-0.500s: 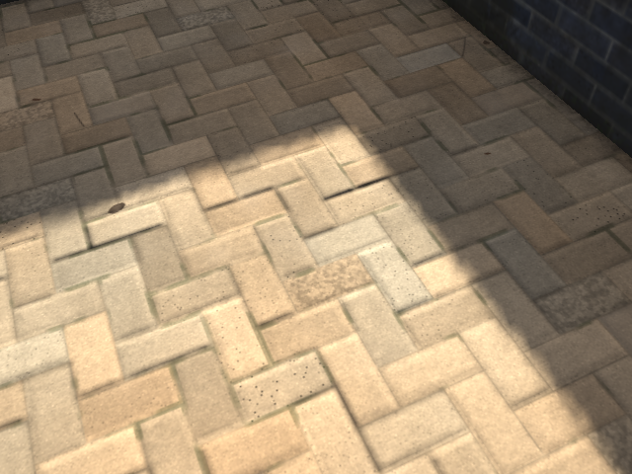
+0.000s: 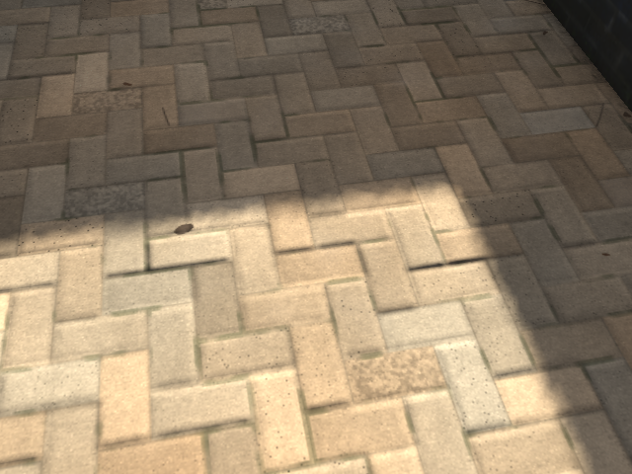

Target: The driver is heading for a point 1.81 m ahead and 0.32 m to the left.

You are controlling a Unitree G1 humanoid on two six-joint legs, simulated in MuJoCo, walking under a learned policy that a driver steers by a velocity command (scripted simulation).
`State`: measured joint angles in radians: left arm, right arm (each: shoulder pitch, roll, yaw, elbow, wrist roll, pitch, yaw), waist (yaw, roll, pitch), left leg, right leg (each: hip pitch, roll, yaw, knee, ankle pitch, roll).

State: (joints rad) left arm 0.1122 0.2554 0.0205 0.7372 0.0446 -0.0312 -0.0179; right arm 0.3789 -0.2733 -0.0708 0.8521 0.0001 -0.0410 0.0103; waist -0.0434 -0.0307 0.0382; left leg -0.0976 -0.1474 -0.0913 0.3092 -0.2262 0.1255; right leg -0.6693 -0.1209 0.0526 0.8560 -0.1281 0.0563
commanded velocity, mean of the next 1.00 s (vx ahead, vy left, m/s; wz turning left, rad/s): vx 0.50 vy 0.00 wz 0.49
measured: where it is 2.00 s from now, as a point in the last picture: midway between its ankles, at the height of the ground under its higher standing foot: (185, 260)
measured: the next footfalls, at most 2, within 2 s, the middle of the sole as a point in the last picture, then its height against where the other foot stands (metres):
right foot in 0.18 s outside the picture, level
left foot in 0.70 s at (231, 473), level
